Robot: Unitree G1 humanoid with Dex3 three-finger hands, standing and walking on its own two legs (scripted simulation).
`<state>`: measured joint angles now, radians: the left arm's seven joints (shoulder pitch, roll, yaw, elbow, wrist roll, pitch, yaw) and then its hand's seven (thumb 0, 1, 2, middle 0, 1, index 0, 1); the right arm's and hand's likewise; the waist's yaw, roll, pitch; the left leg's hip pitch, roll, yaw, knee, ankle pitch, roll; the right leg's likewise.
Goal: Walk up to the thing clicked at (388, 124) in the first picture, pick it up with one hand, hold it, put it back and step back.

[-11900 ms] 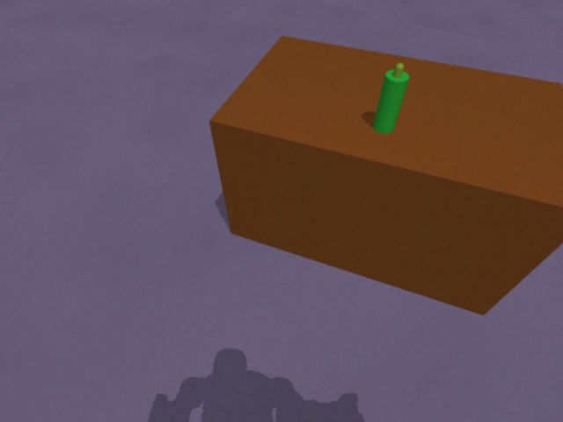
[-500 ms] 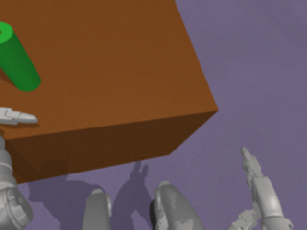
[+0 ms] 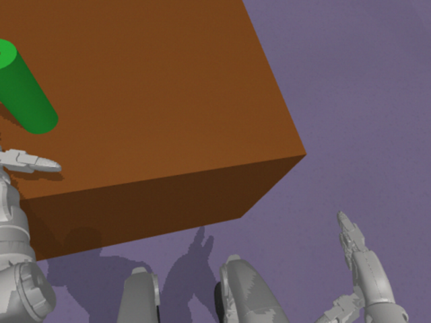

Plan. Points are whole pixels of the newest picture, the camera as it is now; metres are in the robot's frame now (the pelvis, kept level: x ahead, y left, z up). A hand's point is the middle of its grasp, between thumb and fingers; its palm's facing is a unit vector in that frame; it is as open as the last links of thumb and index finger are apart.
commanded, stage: close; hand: left
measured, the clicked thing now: (15, 86) +0.52 +0.28 +0.05
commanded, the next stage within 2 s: settle in 0.68 s
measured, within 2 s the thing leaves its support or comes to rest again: leaves its support in 1.40 s
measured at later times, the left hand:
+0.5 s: hand (13, 105) +0.49 +0.28 +0.04, palm faces +0.35 -0.94 +0.01, open 12.6 cm
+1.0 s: hand (7, 100) +0.49 +0.29 +0.05, palm faces +0.33 -0.94 +0.00, open 9.6 cm
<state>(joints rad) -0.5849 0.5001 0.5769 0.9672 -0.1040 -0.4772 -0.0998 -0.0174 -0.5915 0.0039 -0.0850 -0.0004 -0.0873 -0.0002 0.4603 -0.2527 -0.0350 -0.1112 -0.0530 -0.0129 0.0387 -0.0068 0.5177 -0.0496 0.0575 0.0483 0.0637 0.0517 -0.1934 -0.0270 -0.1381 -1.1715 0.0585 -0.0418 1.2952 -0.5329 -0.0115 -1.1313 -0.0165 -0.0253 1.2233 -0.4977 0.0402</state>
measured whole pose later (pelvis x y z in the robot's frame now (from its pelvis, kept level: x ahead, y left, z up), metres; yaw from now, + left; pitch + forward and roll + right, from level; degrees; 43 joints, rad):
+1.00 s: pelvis +0.01 +0.01 +0.01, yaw +0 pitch +25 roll -4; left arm -0.67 0.55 0.54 0.96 -0.10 -0.42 -0.09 -0.09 -0.40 0.90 -0.74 -1.03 -0.86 -1.11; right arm 0.45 -0.24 0.00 -0.08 -0.05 0.02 0.07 -0.01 0.54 -0.05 0.06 0.05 0.06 0.05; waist -0.19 -0.02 -0.16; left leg -1.17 0.06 -0.04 1.28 -0.55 -0.01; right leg -1.12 -0.01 -0.03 1.19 -0.50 0.05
